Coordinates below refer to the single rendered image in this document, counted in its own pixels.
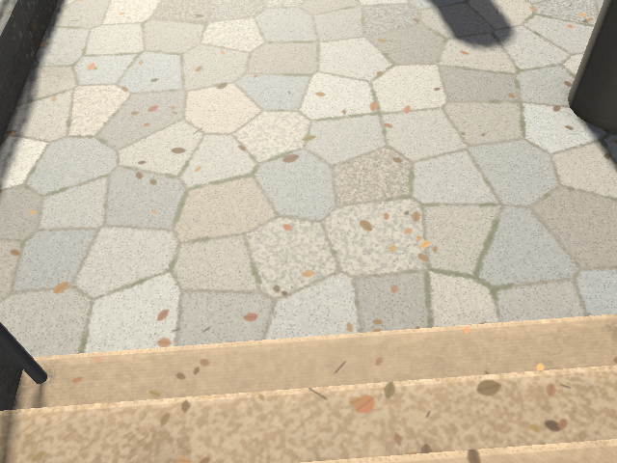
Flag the stairs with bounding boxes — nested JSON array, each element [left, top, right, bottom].
[[0, 313, 617, 463]]

